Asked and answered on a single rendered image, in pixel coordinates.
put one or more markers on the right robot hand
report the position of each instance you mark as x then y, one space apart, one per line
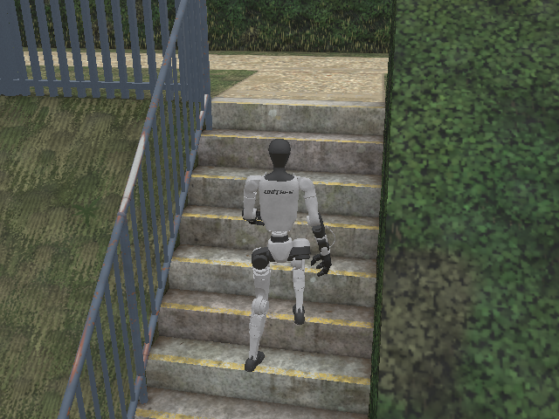
326 263

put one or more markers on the left robot hand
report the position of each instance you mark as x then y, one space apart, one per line
259 218

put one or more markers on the robot thigh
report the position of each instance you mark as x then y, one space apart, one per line
301 250
261 277

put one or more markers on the robot left upper arm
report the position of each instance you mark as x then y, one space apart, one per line
251 185

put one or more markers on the robot right upper arm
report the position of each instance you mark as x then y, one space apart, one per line
307 186

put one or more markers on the robot left forearm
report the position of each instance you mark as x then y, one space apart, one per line
251 220

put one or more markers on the robot right forearm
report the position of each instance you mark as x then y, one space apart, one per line
321 237

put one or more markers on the robot left thigh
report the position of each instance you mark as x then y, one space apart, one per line
261 277

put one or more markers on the robot right thigh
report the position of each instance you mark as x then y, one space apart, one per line
301 250

